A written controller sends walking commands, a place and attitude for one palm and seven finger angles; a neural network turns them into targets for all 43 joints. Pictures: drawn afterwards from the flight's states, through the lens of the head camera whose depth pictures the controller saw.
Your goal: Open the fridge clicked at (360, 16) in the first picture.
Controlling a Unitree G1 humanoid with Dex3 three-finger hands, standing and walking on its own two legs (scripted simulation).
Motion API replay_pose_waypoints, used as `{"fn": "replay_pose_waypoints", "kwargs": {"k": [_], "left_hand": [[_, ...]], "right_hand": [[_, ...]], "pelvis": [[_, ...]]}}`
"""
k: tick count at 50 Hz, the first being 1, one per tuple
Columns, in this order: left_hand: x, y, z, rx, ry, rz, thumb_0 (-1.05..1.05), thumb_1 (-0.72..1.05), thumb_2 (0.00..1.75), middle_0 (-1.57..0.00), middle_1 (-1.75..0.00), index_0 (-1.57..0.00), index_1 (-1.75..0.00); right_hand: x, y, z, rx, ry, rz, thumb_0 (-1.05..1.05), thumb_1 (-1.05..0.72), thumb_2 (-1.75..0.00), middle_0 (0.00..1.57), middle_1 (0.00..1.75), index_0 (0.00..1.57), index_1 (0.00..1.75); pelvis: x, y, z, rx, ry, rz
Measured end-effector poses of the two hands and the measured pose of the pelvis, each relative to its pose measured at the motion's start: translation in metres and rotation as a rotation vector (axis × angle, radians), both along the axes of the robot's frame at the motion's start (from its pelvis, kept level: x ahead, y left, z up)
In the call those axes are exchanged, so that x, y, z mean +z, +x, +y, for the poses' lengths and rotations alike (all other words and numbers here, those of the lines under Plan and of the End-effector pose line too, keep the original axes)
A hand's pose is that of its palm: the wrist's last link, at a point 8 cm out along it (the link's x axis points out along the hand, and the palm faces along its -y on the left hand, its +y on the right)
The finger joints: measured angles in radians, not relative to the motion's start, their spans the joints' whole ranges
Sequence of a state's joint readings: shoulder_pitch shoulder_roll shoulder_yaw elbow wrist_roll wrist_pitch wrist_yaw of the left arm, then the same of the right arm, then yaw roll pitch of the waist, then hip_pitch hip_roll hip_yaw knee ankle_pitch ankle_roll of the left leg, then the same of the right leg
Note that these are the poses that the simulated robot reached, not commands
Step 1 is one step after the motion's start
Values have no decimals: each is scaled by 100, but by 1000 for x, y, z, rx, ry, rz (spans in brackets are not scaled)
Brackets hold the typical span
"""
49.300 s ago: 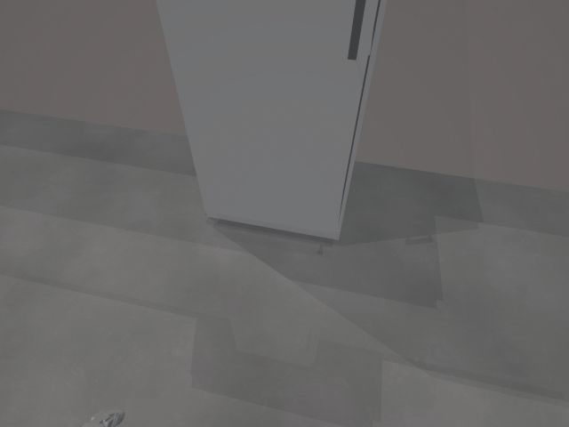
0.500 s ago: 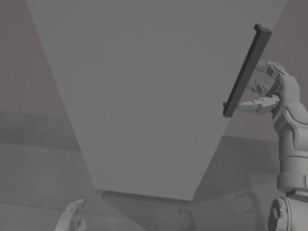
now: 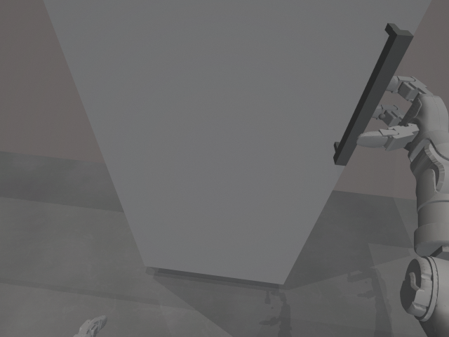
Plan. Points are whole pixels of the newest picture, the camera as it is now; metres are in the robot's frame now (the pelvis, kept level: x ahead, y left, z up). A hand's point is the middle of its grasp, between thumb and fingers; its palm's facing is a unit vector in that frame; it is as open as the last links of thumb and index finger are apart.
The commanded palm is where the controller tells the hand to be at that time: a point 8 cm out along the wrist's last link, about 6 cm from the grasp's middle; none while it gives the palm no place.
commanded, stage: slide the fingers in behind the handle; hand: right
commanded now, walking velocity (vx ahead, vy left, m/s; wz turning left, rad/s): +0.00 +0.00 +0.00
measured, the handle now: (362, 103) +0.48 -0.19 +0.22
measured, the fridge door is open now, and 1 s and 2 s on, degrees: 0 0 0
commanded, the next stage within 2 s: move the hooked fingers beside the handle in 0.80 s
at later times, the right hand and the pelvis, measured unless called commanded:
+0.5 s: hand (376, 120) +0.41 -0.19 +0.23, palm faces +0.04 +1.00 +0.01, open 14.0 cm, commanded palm +0.39 -0.24 +0.23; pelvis +0.00 -0.01 +0.00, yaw +0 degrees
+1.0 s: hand (367, 119) +0.41 -0.18 +0.23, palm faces +0.09 +1.00 +0.00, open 14.3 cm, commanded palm +0.38 -0.22 +0.23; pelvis +0.00 +0.00 +0.00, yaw +0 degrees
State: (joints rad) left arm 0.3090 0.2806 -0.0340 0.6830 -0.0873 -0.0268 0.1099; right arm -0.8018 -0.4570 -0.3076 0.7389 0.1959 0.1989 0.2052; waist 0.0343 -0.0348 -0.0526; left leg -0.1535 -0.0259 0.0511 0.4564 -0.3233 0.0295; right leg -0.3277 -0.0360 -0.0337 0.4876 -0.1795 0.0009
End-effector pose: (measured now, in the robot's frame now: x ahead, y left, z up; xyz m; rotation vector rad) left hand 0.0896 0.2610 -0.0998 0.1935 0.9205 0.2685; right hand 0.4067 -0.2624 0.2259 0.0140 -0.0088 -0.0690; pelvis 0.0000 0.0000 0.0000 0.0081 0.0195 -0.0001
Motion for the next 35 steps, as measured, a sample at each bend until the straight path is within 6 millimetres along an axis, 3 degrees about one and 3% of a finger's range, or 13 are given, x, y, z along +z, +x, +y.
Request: {"fn": "replay_pose_waypoints", "kwargs": {"k": [6,12,19,29,35], "left_hand": [[-2,-13,0,22,0,21,1,91,90,-20,-30,-21,-30],[0,-11,-4,24,-5,-4,1,91,90,-20,-30,-21,-30],[6,6,-13,2,-20,-60,1,91,90,-20,-30,-21,-30],[14,40,-29,-62,-36,-128,1,91,90,-20,-30,-21,-30],[17,50,-34,-82,-48,-145,1,91,90,-20,-30,-21,-30]], "right_hand": [[-1,1,-1,7,-1,-8,-1,50,-30,38,126,37,125],[-1,0,-2,14,5,-10,-1,50,-30,37,125,36,124],[0,-8,1,10,-7,-35,-1,50,-30,33,122,32,122],[4,-16,21,25,1,-27,-2,50,-30,31,120,29,120],[5,-18,26,4,-4,-20,-1,50,-30,30,120,28,120]], "pelvis": [[0,-1,-2,6,2,-1],[0,-2,-5,11,4,-1],[0,-2,-9,16,4,-8],[1,-3,-12,5,3,-26],[2,-2,-10,4,0,-33]]}}
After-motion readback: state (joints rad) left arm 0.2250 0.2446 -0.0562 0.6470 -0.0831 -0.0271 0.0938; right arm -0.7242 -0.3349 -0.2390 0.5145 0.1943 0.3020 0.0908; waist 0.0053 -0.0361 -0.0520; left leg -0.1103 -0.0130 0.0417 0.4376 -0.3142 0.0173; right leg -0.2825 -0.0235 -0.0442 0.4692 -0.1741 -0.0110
